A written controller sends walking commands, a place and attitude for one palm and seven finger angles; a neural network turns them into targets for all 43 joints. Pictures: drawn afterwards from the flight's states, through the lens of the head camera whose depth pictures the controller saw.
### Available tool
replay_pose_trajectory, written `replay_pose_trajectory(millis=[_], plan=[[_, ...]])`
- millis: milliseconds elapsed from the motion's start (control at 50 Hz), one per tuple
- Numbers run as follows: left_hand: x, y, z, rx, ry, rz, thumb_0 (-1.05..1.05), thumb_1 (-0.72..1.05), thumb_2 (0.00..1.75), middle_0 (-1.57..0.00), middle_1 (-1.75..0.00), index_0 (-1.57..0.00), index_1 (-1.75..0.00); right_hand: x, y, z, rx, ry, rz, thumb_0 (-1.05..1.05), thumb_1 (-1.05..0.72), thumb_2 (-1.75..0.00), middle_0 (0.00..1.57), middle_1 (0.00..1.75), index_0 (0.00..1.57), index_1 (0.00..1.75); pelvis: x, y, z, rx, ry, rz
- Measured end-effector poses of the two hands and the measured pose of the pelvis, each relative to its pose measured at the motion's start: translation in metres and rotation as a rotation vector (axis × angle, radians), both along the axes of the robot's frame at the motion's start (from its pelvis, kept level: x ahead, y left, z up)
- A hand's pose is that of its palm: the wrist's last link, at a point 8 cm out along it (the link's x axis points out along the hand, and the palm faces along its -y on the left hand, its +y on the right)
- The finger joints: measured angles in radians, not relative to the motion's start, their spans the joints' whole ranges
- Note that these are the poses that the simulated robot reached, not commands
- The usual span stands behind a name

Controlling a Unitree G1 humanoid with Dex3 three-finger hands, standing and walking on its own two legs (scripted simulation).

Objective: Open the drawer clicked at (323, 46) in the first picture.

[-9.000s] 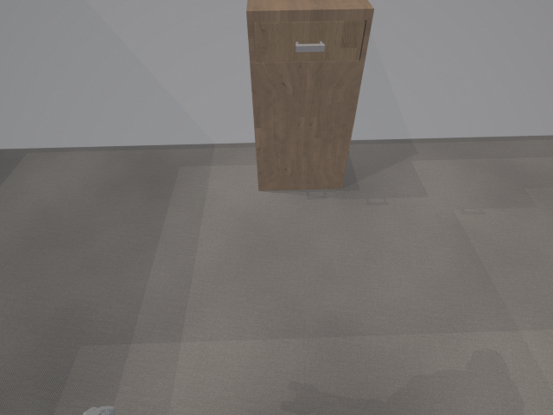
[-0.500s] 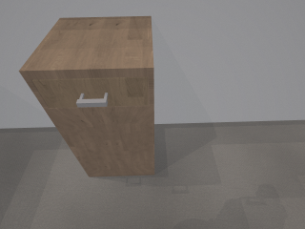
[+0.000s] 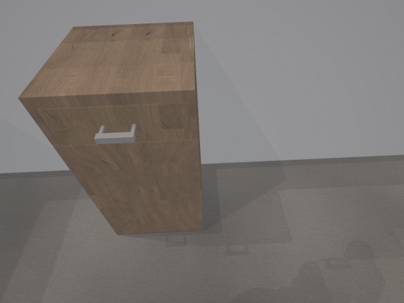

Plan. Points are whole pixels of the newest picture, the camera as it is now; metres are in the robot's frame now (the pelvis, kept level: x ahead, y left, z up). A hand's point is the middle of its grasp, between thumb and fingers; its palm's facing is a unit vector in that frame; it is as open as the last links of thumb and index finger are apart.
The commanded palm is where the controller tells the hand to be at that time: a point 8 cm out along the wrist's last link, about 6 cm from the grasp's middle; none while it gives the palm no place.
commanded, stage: shuffle to correct the standing spot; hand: left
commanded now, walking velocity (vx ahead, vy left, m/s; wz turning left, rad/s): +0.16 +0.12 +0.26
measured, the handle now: (116, 132) +0.54 +0.28 +0.00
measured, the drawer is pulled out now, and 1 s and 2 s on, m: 0.00 0.00 0.00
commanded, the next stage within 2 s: come to a stop and stand still in 0.04 s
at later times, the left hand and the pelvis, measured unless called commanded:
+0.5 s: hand out of the picture +0.07 +0.18 -0.17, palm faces +0.09 -0.96 -0.25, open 7.3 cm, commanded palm none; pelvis +0.04 +0.00 -0.01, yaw +4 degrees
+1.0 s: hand out of the picture +0.05 +0.22 -0.17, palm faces +0.09 -0.97 -0.23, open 7.4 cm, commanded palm none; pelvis +0.00 +0.02 -0.01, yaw +3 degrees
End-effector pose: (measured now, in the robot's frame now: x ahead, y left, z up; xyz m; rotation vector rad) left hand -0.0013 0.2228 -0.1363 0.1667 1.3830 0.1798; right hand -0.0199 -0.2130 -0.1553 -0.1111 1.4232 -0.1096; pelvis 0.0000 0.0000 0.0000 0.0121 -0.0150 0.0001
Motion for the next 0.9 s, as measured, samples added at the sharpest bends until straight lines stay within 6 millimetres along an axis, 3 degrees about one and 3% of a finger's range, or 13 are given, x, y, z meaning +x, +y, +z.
replay_pose_trajectory(millis=[120, 240, 380, 480, 540, 660, 780, 900], plan=[[-0.008, -0.005, -0.009, -0.025, 0.007, 0.049, 0.01, 0.91, 0.90, -0.20, -0.30, -0.20, -0.30, 0.000, -0.009, -0.002, -0.018, 0.044, 0.031, 0.00, -0.91, -0.90, 0.20, 0.30, 0.19, 0.30, 0.005, 0.000, -0.007, -0.013, 0.011, 0.034], [-0.012, 0.006, -0.019, -0.041, 0.044, 0.098, 0.01, 0.91, 0.90, -0.20, -0.30, -0.20, -0.30, 0.017, -0.006, 0.004, -0.059, 0.030, 0.050, 0.00, -0.91, -0.90, 0.20, 0.30, 0.19, 0.30, 0.020, 0.011, -0.011, 0.000, 0.015, 0.047], [0.031, 0.010, -0.010, -0.005, -0.002, 0.077, 0.01, 0.91, 0.90, -0.20, -0.30, -0.20, -0.30, 0.030, 0.006, 0.001, -0.025, 0.039, 0.040, 0.00, -0.91, -0.90, 0.20, 0.30, 0.19, 0.30, 0.036, 0.006, -0.007, 0.014, 0.011, 0.052], [0.058, 0.007, -0.003, 0.028, -0.063, 0.050, 0.01, 0.92, 0.90, -0.20, -0.30, -0.20, -0.30, 0.051, 0.008, -0.009, 0.014, 0.028, 0.017, 0.00, -0.91, -0.90, 0.20, 0.30, 0.19, 0.30, 0.043, -0.001, -0.007, 0.005, 0.018, 0.062], [0.067, 0.005, -0.002, 0.031, -0.086, 0.045, 0.01, 0.92, 0.90, -0.20, -0.30, -0.20, -0.30, 0.064, 0.006, -0.008, 0.013, 0.005, 0.021, 0.01, -0.91, -0.90, 0.20, 0.30, 0.19, 0.30, 0.043, -0.003, -0.006, 0.004, 0.026, 0.069], [0.075, 0.001, 0.000, 0.022, -0.119, 0.051, 0.00, 0.92, 0.90, -0.20, -0.30, -0.20, -0.30, 0.072, -0.008, -0.003, -0.022, -0.029, 0.041, 0.02, -0.93, -0.90, 0.20, 0.30, 0.19, 0.30, 0.035, -0.006, -0.004, 0.009, 0.024, 0.054], [0.068, 0.002, 0.001, 0.026, -0.156, 0.007, 0.00, 0.91, 0.90, -0.20, -0.30, -0.20, -0.30, 0.078, -0.023, 0.004, -0.044, -0.105, 0.046, 0.01, -0.92, -0.90, 0.20, 0.30, 0.20, 0.30, 0.023, -0.008, -0.006, -0.001, 0.021, 0.063], [0.052, 0.018, -0.004, 0.022, -0.199, 0.014, 0.00, 0.91, 0.90, -0.20, -0.30, -0.20, -0.30, 0.087, -0.031, 0.016, -0.111, -0.204, 0.059, 0.01, -0.91, -0.90, 0.20, 0.30, 0.19, 0.30, 0.008, 0.004, -0.010, -0.023, -0.004, 0.073]])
